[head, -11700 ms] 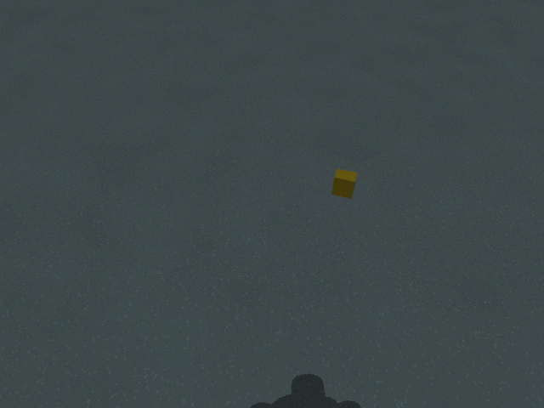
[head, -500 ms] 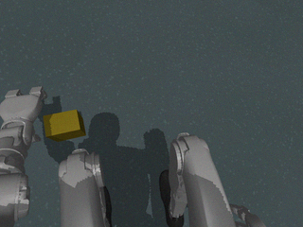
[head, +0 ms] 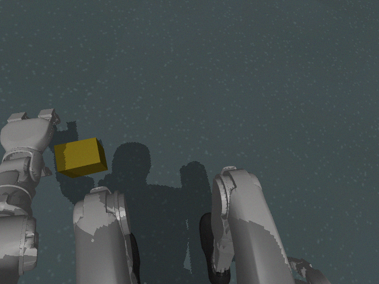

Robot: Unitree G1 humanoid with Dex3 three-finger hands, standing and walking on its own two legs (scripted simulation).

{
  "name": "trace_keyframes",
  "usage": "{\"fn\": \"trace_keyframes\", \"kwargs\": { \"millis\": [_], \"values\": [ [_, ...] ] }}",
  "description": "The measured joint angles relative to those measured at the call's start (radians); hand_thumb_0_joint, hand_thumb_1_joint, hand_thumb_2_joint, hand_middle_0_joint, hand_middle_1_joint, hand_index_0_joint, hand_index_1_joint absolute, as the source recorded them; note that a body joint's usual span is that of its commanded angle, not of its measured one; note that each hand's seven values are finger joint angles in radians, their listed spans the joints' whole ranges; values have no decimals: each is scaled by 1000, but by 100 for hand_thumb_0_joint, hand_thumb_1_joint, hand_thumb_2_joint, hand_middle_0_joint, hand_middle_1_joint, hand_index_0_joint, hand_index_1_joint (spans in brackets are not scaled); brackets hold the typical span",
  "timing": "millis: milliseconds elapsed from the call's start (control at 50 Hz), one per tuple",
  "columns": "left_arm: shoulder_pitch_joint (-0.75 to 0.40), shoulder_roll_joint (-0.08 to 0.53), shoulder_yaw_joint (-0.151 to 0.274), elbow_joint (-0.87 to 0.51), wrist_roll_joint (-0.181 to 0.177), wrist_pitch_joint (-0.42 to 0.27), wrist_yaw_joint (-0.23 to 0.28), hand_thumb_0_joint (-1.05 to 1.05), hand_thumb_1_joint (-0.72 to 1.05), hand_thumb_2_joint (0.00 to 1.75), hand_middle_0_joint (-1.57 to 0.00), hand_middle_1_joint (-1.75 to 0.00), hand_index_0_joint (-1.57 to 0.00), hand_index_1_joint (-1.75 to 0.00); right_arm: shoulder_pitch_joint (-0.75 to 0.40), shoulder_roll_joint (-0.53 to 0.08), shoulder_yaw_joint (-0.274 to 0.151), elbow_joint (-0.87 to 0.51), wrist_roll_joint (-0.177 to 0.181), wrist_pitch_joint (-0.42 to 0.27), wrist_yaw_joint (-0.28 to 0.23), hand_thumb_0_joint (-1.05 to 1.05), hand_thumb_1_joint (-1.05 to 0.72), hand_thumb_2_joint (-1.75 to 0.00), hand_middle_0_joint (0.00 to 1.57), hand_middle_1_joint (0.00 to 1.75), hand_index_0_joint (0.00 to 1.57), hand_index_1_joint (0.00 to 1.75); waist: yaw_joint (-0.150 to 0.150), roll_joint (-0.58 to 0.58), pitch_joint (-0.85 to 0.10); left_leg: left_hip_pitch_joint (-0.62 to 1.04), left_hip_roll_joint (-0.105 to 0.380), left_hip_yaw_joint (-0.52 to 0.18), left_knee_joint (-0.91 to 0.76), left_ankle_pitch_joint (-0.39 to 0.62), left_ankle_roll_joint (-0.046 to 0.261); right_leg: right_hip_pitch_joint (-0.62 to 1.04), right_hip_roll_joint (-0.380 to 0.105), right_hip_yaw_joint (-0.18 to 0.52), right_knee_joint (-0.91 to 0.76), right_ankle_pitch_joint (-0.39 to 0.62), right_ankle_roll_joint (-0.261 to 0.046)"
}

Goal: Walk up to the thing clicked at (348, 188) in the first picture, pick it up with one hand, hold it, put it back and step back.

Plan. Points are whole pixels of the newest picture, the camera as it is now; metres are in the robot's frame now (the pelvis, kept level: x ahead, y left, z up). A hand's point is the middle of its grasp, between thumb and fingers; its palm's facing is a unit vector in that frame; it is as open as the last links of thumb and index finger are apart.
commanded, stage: rise first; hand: left
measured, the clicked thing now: (83, 158) +0.43 +0.23 -0.29
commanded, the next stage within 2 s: none
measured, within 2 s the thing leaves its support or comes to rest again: neither
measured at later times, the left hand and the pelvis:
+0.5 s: hand (40, 152) +0.42 +0.29 -0.16, palm faces -0.44 -0.05 -0.90, open 13.0 cm; pelvis +0.00 +0.00 +0.00, yaw +0 degrees
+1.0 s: hand (41, 151) +0.42 +0.28 -0.16, palm faces -0.43 -0.05 -0.90, open 13.3 cm; pelvis +0.00 +0.00 +0.00, yaw +0 degrees
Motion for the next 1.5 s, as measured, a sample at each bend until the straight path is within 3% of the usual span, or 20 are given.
{"fn": "trace_keyframes", "kwargs": {
  "millis": [1140, 1500],
  "values": [
    [-4, 3, 5, 23, 23, -14, 11, 0, -39, 88, -23, -86, -23, -87, 4, -1, 3, 4, -10, -11, 10, 0, -91, -90, 20, 30, 20, 30, -6, -2, -6, -1, -7, -2, 2, 8, -2, 2, -1, 0, 2, 5, 0],
    [-3, 3, 8, 3, 15, -15, -2, 0, -42, 89, -21, -88, -21, -89, 4, -4, -2, 1, -9, -11, 12, 0, -91, -90, 20, 30, 20, 30, -4, 1, 0, 2, -7, -5, 0, 4, -3, 5, 1, -3, -2, 3, 1]
  ]
}}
